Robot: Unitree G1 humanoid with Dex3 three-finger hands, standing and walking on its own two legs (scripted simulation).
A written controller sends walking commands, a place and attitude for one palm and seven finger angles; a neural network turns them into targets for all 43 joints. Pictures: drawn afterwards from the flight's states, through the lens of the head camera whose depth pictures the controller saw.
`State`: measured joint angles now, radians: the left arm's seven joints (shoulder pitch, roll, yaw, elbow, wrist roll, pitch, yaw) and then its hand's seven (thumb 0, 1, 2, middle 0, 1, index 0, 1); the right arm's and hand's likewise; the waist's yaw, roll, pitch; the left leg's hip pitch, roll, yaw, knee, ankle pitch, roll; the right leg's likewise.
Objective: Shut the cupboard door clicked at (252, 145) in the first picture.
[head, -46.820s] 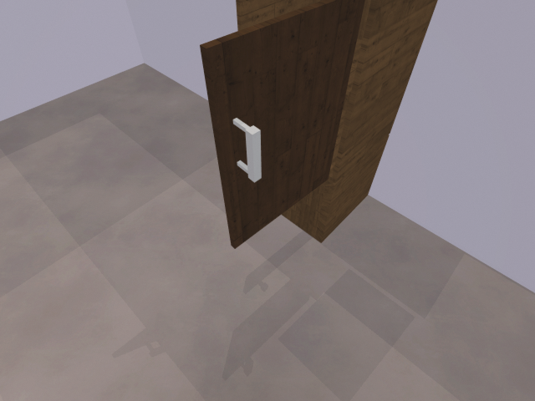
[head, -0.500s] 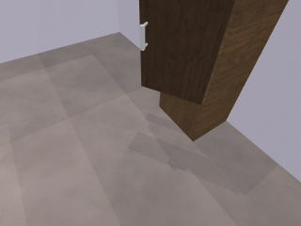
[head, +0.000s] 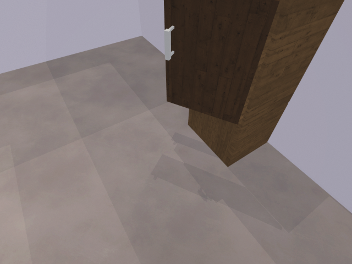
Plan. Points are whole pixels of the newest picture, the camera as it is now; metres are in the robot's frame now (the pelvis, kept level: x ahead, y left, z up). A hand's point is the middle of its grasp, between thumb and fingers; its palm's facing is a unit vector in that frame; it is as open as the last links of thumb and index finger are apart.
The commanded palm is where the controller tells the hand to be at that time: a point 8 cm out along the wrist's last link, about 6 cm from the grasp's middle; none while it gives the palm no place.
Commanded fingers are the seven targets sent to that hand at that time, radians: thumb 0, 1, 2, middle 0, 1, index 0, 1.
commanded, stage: walk to a spot facing it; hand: left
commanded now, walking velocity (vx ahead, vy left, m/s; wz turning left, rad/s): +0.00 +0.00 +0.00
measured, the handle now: (170, 43) +0.97 +0.08 +0.02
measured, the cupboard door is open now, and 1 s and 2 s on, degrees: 31 31 31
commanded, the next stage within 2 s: turn to face it in 1.42 s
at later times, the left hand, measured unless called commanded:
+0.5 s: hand out of the picture +0.02 +0.21 -0.20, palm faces +0.17 -0.96 -0.22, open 7.4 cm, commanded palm none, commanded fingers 0.00 0.90 0.90 -0.20 -0.30 -0.20 -0.30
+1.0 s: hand out of the picture +0.06 +0.25 -0.16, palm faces +0.38 -0.89 -0.27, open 7.4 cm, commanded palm none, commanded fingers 0.00 0.90 0.90 -0.20 -0.30 -0.20 -0.30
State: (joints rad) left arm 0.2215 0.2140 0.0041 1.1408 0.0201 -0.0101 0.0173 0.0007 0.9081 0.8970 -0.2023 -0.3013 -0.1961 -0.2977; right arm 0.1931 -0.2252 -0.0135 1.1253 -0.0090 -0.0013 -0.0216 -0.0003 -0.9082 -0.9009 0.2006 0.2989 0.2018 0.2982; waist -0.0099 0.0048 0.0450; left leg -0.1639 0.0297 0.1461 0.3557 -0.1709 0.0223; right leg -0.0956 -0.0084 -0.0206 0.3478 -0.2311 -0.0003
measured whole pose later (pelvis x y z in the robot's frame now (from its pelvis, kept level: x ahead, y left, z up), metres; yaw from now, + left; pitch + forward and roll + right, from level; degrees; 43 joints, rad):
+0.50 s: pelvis +0.01 +0.01 -0.02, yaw +10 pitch -2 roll -1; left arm 0.21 0.21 0.05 1.01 0.04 0.02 0.03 0.00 0.91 0.90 -0.20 -0.30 -0.20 -0.30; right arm 0.20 -0.19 -0.04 1.03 -0.01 0.07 0.00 0.00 -0.91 -0.90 0.20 0.30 0.20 0.30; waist -0.02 -0.02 0.12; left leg -0.36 0.03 0.07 0.80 -0.46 -0.02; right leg -0.14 -0.08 -0.17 0.57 -0.39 0.02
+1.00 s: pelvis +0.04 +0.01 -0.01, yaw +26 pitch +3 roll +0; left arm 0.14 0.24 0.06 0.88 0.03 0.00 -0.02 0.00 0.91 0.90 -0.20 -0.30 -0.20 -0.30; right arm 0.29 -0.23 -0.07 0.96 -0.02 0.04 0.00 0.00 -0.90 -0.90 0.20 0.30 0.20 0.30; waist -0.05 0.02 0.04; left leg -0.36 -0.09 -0.15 0.56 -0.29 0.03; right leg -0.27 -0.01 -0.01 0.51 -0.38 0.02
